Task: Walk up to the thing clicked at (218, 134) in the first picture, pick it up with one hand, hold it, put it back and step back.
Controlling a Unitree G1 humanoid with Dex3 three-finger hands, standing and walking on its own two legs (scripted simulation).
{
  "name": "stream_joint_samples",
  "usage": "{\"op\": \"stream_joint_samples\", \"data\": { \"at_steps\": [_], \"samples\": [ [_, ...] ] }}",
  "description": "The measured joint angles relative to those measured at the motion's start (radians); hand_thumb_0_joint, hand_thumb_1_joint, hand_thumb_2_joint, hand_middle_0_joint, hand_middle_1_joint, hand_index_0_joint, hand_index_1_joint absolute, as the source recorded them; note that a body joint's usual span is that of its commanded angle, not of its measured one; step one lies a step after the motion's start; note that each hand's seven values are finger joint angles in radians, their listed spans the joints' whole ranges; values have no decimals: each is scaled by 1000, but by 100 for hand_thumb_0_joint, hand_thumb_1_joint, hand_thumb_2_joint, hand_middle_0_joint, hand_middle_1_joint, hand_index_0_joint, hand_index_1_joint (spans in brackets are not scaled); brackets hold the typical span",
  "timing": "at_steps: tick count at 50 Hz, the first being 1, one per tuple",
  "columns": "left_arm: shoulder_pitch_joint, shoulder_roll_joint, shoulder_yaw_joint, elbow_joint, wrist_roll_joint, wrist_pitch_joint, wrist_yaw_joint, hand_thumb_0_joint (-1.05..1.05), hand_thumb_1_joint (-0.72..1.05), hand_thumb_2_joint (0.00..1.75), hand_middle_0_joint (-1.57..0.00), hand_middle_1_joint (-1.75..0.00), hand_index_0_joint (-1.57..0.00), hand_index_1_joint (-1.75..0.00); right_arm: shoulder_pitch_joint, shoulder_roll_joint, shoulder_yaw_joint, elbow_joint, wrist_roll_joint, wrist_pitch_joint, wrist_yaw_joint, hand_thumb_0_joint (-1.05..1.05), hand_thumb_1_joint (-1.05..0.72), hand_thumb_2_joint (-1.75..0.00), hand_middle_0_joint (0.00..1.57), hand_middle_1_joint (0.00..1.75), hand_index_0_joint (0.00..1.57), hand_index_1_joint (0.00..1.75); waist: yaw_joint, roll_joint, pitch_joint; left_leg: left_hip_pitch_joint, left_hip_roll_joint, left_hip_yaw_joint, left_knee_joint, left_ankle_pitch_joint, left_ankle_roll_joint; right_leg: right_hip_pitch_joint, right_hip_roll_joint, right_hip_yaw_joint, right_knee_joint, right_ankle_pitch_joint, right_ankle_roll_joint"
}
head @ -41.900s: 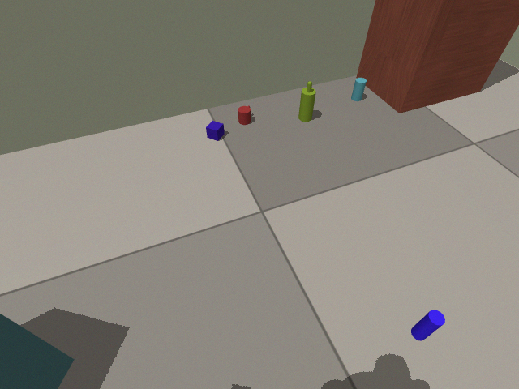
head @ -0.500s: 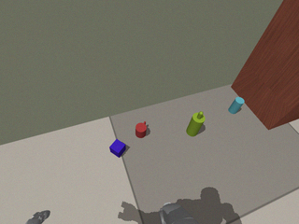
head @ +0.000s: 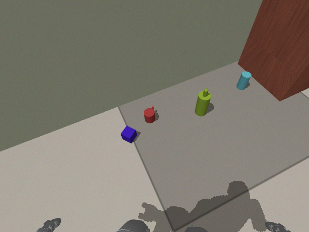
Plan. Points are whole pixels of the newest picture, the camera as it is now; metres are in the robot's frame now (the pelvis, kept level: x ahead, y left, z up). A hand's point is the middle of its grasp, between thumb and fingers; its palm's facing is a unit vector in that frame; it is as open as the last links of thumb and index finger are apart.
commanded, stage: step back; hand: left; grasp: from above
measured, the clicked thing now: (129, 134) +0.77 +0.25 -0.73
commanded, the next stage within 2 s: stand in 2.00 s
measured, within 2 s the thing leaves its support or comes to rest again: neither
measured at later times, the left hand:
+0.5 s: hand out of the picture -0.08 +0.25 -0.16, palm faces -0.07 -0.91 -0.40, open 7.4 cm
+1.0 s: hand out of the picture -0.24 +0.24 -0.15, palm faces +0.06 -0.93 -0.35, open 7.4 cm
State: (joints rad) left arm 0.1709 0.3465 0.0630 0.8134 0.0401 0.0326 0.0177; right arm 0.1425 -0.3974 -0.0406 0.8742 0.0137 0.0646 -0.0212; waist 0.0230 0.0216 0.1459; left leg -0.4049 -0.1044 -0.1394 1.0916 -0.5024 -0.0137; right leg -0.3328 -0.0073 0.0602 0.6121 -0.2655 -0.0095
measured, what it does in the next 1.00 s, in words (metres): walks backwards: left foot, then right foot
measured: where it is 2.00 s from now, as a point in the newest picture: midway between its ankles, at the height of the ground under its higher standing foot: outside the picture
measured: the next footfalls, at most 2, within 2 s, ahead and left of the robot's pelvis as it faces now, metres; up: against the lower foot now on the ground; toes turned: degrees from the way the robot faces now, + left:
left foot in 0.10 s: -0.03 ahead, +0.13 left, +0.00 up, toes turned -1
right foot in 0.48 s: -0.17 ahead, -0.14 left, +0.00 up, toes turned +0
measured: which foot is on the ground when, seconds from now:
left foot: up 0.00-0.08, down 0.10-0.52, up 0.54-0.82, down 0.84-1.00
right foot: down 0.00-0.12, up 0.14-0.46, down 0.48-0.86, up 0.88-1.00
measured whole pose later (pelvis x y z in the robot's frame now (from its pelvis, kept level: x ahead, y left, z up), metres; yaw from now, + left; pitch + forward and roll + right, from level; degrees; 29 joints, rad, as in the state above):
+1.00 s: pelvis -0.32 -0.03 +0.00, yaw +3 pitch -3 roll +0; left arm 0.17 0.39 0.06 0.88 0.02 0.06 -0.01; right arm 0.23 -0.34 -0.02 0.93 -0.04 0.03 -0.01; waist 0.01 -0.04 0.10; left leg -0.23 -0.02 -0.02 0.59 -0.31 0.02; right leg -0.41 0.02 0.05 0.94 -0.45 -0.01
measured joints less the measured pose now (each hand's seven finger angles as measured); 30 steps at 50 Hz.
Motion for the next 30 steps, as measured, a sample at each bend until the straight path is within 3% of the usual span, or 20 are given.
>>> {"op": "stream_joint_samples", "data": {
  "at_steps": [3,5,7,8,10,12,15,19,22,24,25,26,27,29,30],
  "samples": [
    [-42,11,2,-40,1,2,5,1,90,90,-21,-30,-21,-30,19,-9,-2,5,-8,-7,-6,1,-91,-89,21,30,20,30,-19,3,18,87,47,40,-212,2,-4,-43,-5,-29,22,18,11],
    [-71,26,0,-62,-6,7,5,1,90,90,-21,-30,-21,-30,29,-8,-6,8,-17,-16,-6,1,-91,-89,21,30,20,30,-31,-7,36,157,72,77,-410,91,6,-78,-14,-48,68,16,20],
    [-100,55,8,-62,-14,20,4,0,90,90,-21,-30,-21,-30,17,28,-10,23,-32,-22,-4,1,-91,-89,21,30,20,30,-16,-89,77,180,32,118,-450,130,25,-99,-47,-3,115,17,15],
    [-101,59,10,-56,-18,27,6,0,90,90,-21,-30,-21,-30,21,39,-6,23,-38,-22,3,1,-91,-89,21,30,20,30,-11,-105,78,175,32,128,-445,137,29,-113,-29,24,156,-58,7],
    [-95,52,11,-30,-16,42,9,0,90,90,-21,-30,-20,-30,33,44,1,17,-44,-25,14,1,-91,-89,21,30,20,30,-33,-82,61,151,66,105,-438,152,35,-142,48,48,319,-219,6],
    [-83,48,10,-13,-21,48,4,0,90,90,-21,-30,-20,-30,43,48,4,14,-50,-28,12,1,-91,-89,21,30,21,30,-43,-65,42,140,94,87,-470,187,34,-159,104,66,484,-251,3],
    [-52,51,13,-10,-25,43,-6,0,90,90,-21,-30,-20,-30,41,46,4,2,-48,-33,8,1,-91,-89,21,30,21,30,-26,-67,17,116,118,100,-517,239,25,-148,131,98,609,-227,6],
    [-23,57,16,-1,-18,35,-7,0,90,90,-21,-30,-20,-30,8,33,-3,-35,-41,-39,2,1,-90,-89,21,30,21,30,-12,-69,28,69,133,121,-518,280,21,-58,96,96,501,-239,37],
    [-8,58,12,13,-16,29,-8,1,90,90,-21,-30,-20,-30,-27,18,-3,-65,-40,-37,2,1,-90,-89,21,30,21,30,-2,-62,43,24,150,144,-482,294,10,28,45,47,277,-234,40],
    [3,55,9,27,-14,19,-12,1,90,90,-21,-30,-20,-30,-49,4,-2,-78,-36,-27,5,0,-90,-89,21,30,21,30,5,-50,45,-16,165,156,-433,292,-4,96,23,12,81,-160,29],
    [-4,37,10,44,-11,15,-11,1,90,90,-21,-30,-20,-30,-64,-11,-6,-76,-33,-21,5,0,-90,-89,21,30,21,30,-1,-7,60,-30,189,136,-405,291,-8,112,47,-9,50,-149,17],
    [-7,17,6,55,-5,14,-15,1,90,90,-21,-30,-20,-30,-70,-23,-10,-69,-29,-13,4,0,-91,-89,21,30,21,30,-15,37,68,-40,202,100,-387,289,7,119,70,-34,43,-133,7],
    [1,6,1,56,-3,15,-21,1,90,90,-21,-30,-20,-30,-65,-25,-14,-62,-26,-5,0,0,-91,-89,21,30,21,30,-22,52,59,-57,179,63,-353,212,16,111,71,-49,51,-124,-1],
    [24,4,-6,49,1,16,-28,1,90,90,-21,-30,-21,-30,-43,-10,-15,-43,-19,7,-8,0,-91,-89,21,30,20,30,4,20,23,-93,96,41,-193,44,16,75,38,-25,72,-113,-12],
    [35,3,-6,47,2,17,-27,1,90,90,-21,-30,-21,-30,-33,-5,-11,-35,-15,10,-7,0,-91,-89,21,30,20,30,16,2,10,-100,60,36,-113,16,18,66,22,-9,65,-98,-13]
  ]
}}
